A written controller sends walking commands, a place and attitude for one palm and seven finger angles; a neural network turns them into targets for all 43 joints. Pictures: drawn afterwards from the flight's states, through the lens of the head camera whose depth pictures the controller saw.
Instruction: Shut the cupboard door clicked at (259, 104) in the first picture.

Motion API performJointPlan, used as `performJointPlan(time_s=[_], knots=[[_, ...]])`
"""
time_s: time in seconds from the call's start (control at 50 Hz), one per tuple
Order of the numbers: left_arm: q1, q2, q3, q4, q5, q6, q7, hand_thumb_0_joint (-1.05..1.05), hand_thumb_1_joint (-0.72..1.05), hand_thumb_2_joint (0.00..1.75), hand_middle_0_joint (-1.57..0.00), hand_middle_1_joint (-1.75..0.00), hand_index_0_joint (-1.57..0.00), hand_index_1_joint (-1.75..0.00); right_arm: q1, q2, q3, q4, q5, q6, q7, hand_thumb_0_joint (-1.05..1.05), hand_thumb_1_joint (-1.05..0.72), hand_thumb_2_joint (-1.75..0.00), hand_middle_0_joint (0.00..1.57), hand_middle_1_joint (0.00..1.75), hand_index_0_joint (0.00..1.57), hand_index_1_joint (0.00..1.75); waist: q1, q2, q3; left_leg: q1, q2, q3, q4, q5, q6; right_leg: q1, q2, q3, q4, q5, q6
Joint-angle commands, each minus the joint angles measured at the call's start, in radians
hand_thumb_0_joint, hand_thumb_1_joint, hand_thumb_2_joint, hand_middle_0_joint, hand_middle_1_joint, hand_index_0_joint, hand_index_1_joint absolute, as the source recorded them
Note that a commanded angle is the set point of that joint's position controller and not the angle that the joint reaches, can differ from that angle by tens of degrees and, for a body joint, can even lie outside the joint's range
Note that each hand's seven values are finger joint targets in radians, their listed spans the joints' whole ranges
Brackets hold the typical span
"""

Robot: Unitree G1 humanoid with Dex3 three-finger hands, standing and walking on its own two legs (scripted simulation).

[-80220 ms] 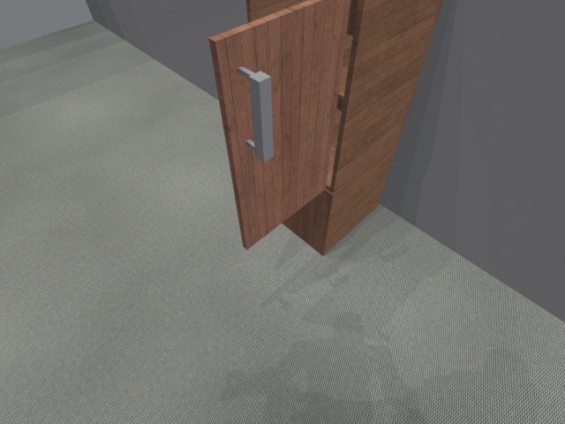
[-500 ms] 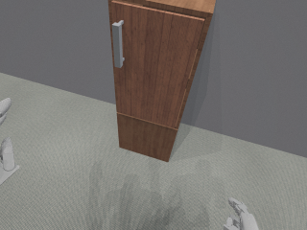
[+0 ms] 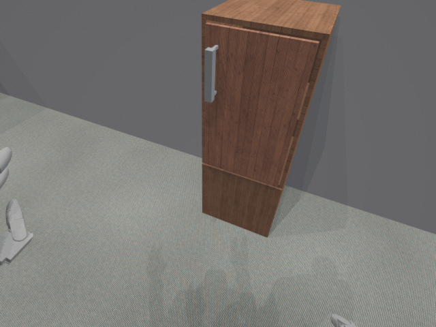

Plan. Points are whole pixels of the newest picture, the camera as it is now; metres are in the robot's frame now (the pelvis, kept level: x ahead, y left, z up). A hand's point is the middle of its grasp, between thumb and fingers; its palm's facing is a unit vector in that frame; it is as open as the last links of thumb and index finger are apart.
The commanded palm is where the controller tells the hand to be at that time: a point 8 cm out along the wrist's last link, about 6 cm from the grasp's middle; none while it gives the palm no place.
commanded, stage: stop stepping back and stand still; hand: left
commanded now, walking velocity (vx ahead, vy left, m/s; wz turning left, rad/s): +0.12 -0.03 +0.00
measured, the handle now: (212, 74) +0.87 +0.08 +0.10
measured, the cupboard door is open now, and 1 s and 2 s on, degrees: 0 0 0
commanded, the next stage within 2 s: let the arm hang, fingers relaxed in 1.14 s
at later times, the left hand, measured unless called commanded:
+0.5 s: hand (39, 204) +0.24 +0.29 +0.16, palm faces +0.38 -0.78 -0.49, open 7.4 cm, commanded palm +0.18 +0.33 +0.17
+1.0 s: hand (21, 206) +0.24 +0.33 +0.15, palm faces +0.37 -0.80 -0.46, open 7.4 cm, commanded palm +0.19 +0.36 +0.17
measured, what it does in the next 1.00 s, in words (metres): steps on the spot: left foot, then right foot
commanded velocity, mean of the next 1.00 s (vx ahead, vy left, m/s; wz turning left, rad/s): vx -0.02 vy -0.05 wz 0.00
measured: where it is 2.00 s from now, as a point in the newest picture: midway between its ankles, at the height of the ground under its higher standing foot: outside the picture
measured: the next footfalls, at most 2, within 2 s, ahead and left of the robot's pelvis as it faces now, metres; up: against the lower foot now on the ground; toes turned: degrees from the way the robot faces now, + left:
left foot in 0.12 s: +0.07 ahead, +0.16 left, +0.00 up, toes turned -2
right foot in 0.34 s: +0.09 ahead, -0.04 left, +0.00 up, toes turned -3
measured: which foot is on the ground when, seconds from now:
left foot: up 0.00-0.10, down 0.12-1.00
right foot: down 0.00-0.14, up 0.16-0.32, down 0.34-1.00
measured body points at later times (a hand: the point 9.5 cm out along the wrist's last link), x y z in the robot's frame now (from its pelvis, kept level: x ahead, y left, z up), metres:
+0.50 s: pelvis +0.03 +0.04 -0.01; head +0.04 +0.04 +0.44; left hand +0.21 +0.33 +0.18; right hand +0.18 -0.18 -0.10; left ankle +0.02 +0.16 -0.74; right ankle +0.05 -0.04 -0.74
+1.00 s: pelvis +0.04 +0.07 +0.00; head +0.03 +0.07 +0.45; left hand +0.22 +0.37 +0.17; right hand +0.19 -0.17 -0.08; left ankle +0.03 +0.16 -0.74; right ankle +0.05 -0.04 -0.74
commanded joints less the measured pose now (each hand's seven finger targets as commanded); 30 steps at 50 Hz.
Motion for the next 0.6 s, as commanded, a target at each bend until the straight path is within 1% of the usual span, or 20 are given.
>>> performJointPlan(time_s=[0.0,0.04,0.06,0.08,0.1,0.12,0.14,0.16,0.18,0.22,0.26,0.3,0.34,0.4,0.42,0.46,0.48,0.52,0.56,0.58], knots=[[-0.218,0.154,0.056,-0.101,-0.004,-0.028,0.033,0.00,0.90,0.90,-0.20,-0.30,-0.20,-0.30,-0.151,-0.104,-0.035,-0.164,0.008,-0.073,-0.031,0.00,-0.90,-0.90,0.20,0.30,0.20,0.30,-0.014,-0.118,0.117,0.145,0.020,0.058,-0.228,-0.021,0.024,-0.171,-0.241,0.224,-0.218,-0.425,-0.107],[-0.187,0.146,0.053,-0.127,-0.010,-0.016,0.040,0.00,0.90,0.90,-0.20,-0.30,-0.20,-0.30,-0.145,-0.112,-0.037,-0.166,0.005,-0.082,-0.036,0.00,-0.90,-0.90,0.20,0.30,0.20,0.30,-0.013,-0.094,0.076,0.288,-0.012,0.102,-0.401,0.005,0.027,-0.157,-0.176,0.162,-0.146,-0.379,-0.073],[-0.159,0.146,0.057,-0.145,-0.018,-0.014,0.039,0.00,0.90,0.90,-0.20,-0.30,-0.20,-0.30,-0.137,-0.122,-0.042,-0.169,0.012,-0.090,-0.040,0.00,-0.90,-0.90,0.20,0.30,0.20,0.30,-0.019,-0.051,0.055,0.365,0.003,0.078,-0.472,0.008,0.031,-0.174,-0.142,0.126,-0.071,-0.322,-0.043],[-0.165,0.140,0.052,-0.214,-0.024,-0.018,0.037,0.00,0.90,0.90,-0.20,-0.30,-0.20,-0.30,-0.128,-0.140,-0.049,-0.178,0.013,-0.090,-0.039,0.00,-0.90,-0.90,0.20,0.30,0.20,0.30,-0.030,0.063,0.024,0.446,0.074,-0.039,-0.557,-0.034,0.056,-0.213,-0.091,0.087,0.078,-0.263,-0.002],[-0.169,0.155,0.072,-0.272,-0.025,-0.026,0.042,0.00,0.90,0.90,-0.20,-0.30,-0.20,-0.30,-0.137,-0.165,-0.051,-0.195,0.016,-0.085,-0.037,0.00,-0.90,-0.90,0.20,0.30,0.20,0.30,-0.032,0.233,0.016,0.491,0.230,-0.281,-0.607,-0.003,0.109,-0.295,-0.007,-0.011,0.246,-0.207,0.050],[-0.193,0.180,0.093,-0.308,-0.021,-0.034,0.045,0.00,0.90,0.90,-0.20,-0.30,-0.20,-0.30,-0.144,-0.143,-0.042,-0.207,0.018,-0.089,-0.030,0.00,-0.90,-0.90,0.20,0.30,0.20,0.30,-0.028,0.211,0.035,0.467,0.314,-0.377,-0.648,0.120,0.154,-0.329,0.006,-0.050,0.341,-0.237,0.070],[-0.177,0.207,0.125,-0.278,-0.022,-0.035,0.040,0.00,0.90,0.90,-0.20,-0.30,-0.20,-0.30,-0.149,-0.133,-0.043,-0.188,0.016,-0.097,-0.025,0.00,-0.90,-0.90,0.20,0.30,0.20,0.30,-0.021,0.130,0.040,0.443,0.312,-0.321,-0.653,0.200,0.155,-0.316,-0.003,-0.038,0.384,-0.227,0.076],[-0.168,0.265,0.177,-0.300,-0.025,-0.032,0.034,0.00,0.90,0.90,-0.20,-0.30,-0.20,-0.30,-0.146,-0.129,-0.044,-0.164,0.006,-0.104,-0.022,0.00,-0.90,-0.90,0.20,0.30,0.20,0.30,-0.021,0.180,0.022,0.392,0.312,-0.316,-0.665,0.143,0.157,-0.281,-0.021,-0.027,0.413,-0.241,0.081],[-0.158,0.200,0.122,-0.333,-0.024,-0.025,0.030,0.00,0.90,0.90,-0.20,-0.30,-0.20,-0.30,-0.152,-0.113,-0.036,-0.173,0.003,-0.106,-0.014,0.00,-0.90,-0.90,0.20,0.30,0.20,0.30,-0.027,0.217,0.057,0.345,0.297,-0.285,-0.652,0.177,0.158,-0.247,-0.034,-0.025,0.385,-0.211,0.078],[-0.165,0.194,0.114,-0.377,-0.020,-0.023,0.033,0.00,0.90,0.90,-0.20,-0.30,-0.20,-0.30,-0.157,-0.112,-0.028,-0.170,0.005,-0.118,0.003,0.00,-0.90,-0.90,0.20,0.30,0.20,0.30,-0.019,0.294,0.061,0.325,0.262,-0.154,-0.613,0.310,0.123,-0.169,-0.030,-0.056,0.281,-0.131,0.077],[-0.119,0.214,0.137,-0.378,-0.020,-0.015,0.032,0.00,0.90,0.90,-0.20,-0.30,-0.20,-0.30,-0.154,-0.119,-0.026,-0.174,0.011,-0.125,0.014,0.00,-0.90,-0.90,0.20,0.30,0.20,0.30,-0.009,0.303,0.043,0.284,0.227,-0.048,-0.558,0.351,0.080,-0.054,-0.006,-0.096,0.145,-0.041,0.079],[-0.076,0.204,0.138,-0.332,-0.024,-0.006,0.025,0.00,0.90,0.90,-0.20,-0.30,-0.20,-0.30,-0.159,-0.118,-0.025,-0.194,0.016,-0.114,0.022,0.00,-0.90,-0.90,0.20,0.30,0.20,0.30,-0.010,0.262,0.040,0.181,0.210,-0.025,-0.515,0.287,0.053,0.086,0.000,-0.088,0.037,0.042,0.073],[-0.057,0.204,0.158,-0.269,-0.027,-0.001,0.022,0.00,0.90,0.90,-0.20,-0.30,-0.20,-0.30,-0.153,-0.115,-0.027,-0.201,0.019,-0.100,0.026,0.00,-0.90,-0.90,0.20,0.30,0.20,0.30,-0.014,0.161,0.043,0.098,0.151,0.005,-0.468,0.145,0.023,0.160,-0.039,0.016,-0.005,0.145,0.046],[0.009,0.166,0.140,-0.206,-0.048,0.017,0.023,0.00,0.90,0.90,-0.20,-0.30,-0.20,-0.30,-0.120,-0.100,-0.036,-0.200,0.031,-0.067,0.035,0.00,-0.90,-0.90,0.20,0.30,0.20,0.30,-0.029,-0.075,0.003,0.129,0.029,0.026,-0.278,-0.009,-0.021,0.065,-0.211,0.273,-0.120,0.185,-0.037],[0.016,0.178,0.153,-0.198,-0.046,0.014,0.027,0.00,0.90,0.90,-0.20,-0.30,-0.20,-0.30,-0.125,-0.095,-0.033,-0.199,0.030,-0.055,0.034,0.00,-0.90,-0.90,0.20,0.30,0.20,0.30,-0.027,-0.106,-0.007,0.116,0.021,0.008,-0.238,-0.066,-0.021,0.078,-0.241,0.290,-0.140,0.184,-0.054],[0.019,0.200,0.174,-0.201,-0.039,0.009,0.034,0.00,0.90,0.90,-0.20,-0.30,-0.20,-0.30,-0.150,-0.095,-0.027,-0.202,0.030,-0.045,0.025,0.00,-0.90,-0.90,0.20,0.30,0.20,0.30,-0.015,-0.077,-0.019,0.101,0.025,-0.024,-0.250,-0.093,-0.013,0.102,-0.244,0.265,-0.119,0.234,-0.056],[0.010,0.178,0.145,-0.214,-0.039,0.007,0.036,0.00,0.90,0.90,-0.20,-0.30,-0.20,-0.30,-0.146,-0.089,-0.018,-0.199,0.030,-0.040,0.019,0.00,-0.90,-0.90,0.20,0.30,0.20,0.30,-0.025,-0.074,-0.028,0.110,0.029,-0.035,-0.319,-0.057,-0.009,0.135,-0.234,0.210,-0.083,0.249,-0.054],[-0.020,0.171,0.130,-0.250,-0.040,0.003,0.037,0.00,0.90,0.90,-0.20,-0.30,-0.20,-0.30,-0.148,-0.104,-0.018,-0.196,0.029,-0.039,0.005,0.00,-0.90,-0.90,0.20,0.30,0.20,0.30,-0.031,-0.019,-0.053,0.223,0.031,-0.040,-0.473,0.154,0.000,0.125,-0.156,0.117,-0.019,0.244,-0.004],[-0.051,0.211,0.147,-0.315,-0.038,-0.005,0.041,0.00,0.90,0.90,-0.20,-0.30,-0.20,-0.30,-0.182,-0.128,-0.029,-0.207,0.028,-0.047,-0.012,0.00,-0.90,-0.90,0.20,0.30,0.20,0.30,-0.011,0.105,-0.077,0.309,0.103,-0.099,-0.522,0.395,0.018,0.097,-0.065,0.044,0.042,0.256,0.052],[-0.029,0.188,0.127,-0.302,-0.040,-0.005,0.037,0.00,0.90,0.90,-0.20,-0.30,-0.20,-0.30,-0.182,-0.128,-0.026,-0.212,0.029,-0.049,-0.018,0.00,-0.90,-0.90,0.20,0.30,0.20,0.30,-0.004,0.125,-0.068,0.283,0.121,-0.119,-0.538,0.390,0.026,0.108,-0.052,0.033,0.038,0.219,0.063]])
